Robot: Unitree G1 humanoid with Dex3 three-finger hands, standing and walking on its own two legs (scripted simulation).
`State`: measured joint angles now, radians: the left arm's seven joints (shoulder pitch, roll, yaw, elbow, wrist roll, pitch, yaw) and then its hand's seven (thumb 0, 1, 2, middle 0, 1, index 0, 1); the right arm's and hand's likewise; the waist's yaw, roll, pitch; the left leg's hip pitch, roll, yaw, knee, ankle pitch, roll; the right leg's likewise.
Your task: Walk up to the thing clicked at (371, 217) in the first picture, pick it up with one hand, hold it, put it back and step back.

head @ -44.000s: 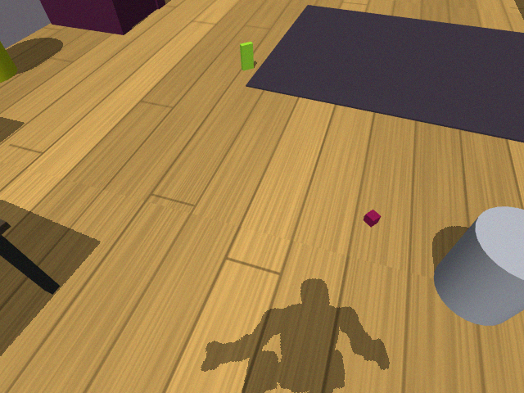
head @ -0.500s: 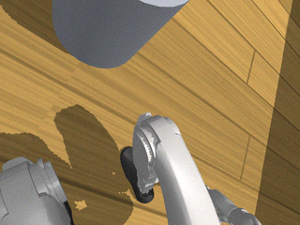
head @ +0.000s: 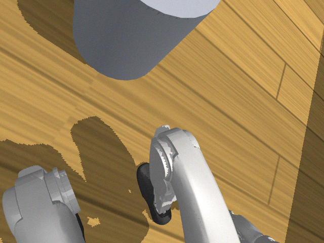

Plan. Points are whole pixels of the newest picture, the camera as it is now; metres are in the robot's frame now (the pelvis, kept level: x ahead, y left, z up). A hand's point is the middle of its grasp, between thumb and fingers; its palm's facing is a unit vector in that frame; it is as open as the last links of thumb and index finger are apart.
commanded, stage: withdraw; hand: left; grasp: from above
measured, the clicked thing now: out of the picture +0.46 +0.34 -0.28
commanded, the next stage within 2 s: home in 0.66 s
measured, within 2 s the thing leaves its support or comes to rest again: neither
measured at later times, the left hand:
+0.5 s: hand out of the picture +0.42 +0.36 -0.10, palm faces -0.52 -0.14 -0.84, open 14.1 cm
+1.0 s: hand out of the picture +0.44 +0.35 -0.07, palm faces -0.39 -0.18 -0.90, open 12.8 cm
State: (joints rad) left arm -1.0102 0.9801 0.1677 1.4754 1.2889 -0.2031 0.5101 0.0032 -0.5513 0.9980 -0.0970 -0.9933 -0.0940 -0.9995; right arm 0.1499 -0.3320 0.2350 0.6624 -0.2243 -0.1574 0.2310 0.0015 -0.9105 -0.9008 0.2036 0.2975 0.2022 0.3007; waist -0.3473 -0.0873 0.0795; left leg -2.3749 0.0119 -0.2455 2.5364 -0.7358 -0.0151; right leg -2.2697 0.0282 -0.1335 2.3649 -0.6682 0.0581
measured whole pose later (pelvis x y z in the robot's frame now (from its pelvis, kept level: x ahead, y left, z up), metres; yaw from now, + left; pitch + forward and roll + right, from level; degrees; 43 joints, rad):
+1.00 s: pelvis -0.01 +0.00 +0.05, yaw +6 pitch +37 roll -8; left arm -0.91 0.73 0.09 1.20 1.08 -0.09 0.19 0.00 -0.23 0.92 -0.20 -0.75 -0.19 -0.76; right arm 0.23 -0.24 0.08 0.66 -0.08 0.02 0.14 0.00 -0.90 -0.89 0.21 0.30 0.20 0.30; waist -0.23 0.06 -0.10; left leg -2.28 0.01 -0.12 2.31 -0.68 0.01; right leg -2.20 -0.01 -0.04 2.22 -0.66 0.06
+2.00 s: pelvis +0.07 +0.01 +0.39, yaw +14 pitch +14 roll -3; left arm 0.44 0.22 0.04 -0.10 -0.08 0.46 0.07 0.01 0.90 0.90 -0.21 -0.30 -0.20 -0.30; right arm 0.31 -0.21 0.05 0.53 0.04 -0.16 -0.18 0.01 -0.90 -0.90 0.20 0.30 0.20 0.30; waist -0.07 0.05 -0.19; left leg -0.82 0.04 -0.06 1.09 -0.51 -0.01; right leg -0.77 -0.02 -0.05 1.01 -0.48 0.03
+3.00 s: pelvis +0.07 +0.01 +0.41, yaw +14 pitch +10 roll -3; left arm 0.49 0.22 0.03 -0.13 -0.05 0.46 0.02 0.01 0.91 0.90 -0.20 -0.30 -0.20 -0.30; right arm 0.29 -0.23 0.03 0.55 0.01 -0.24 -0.18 0.01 -0.90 -0.90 0.20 0.30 0.20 0.30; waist -0.04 0.04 -0.16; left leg -0.69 0.03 -0.05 1.01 -0.49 -0.01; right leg -0.64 -0.02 -0.05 0.95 -0.47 0.03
